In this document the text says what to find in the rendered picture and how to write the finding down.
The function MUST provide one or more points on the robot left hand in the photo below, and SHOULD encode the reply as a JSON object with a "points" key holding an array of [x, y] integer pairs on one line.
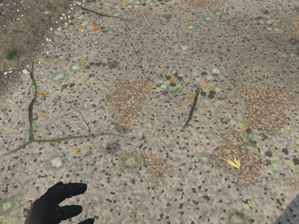
{"points": [[46, 209]]}

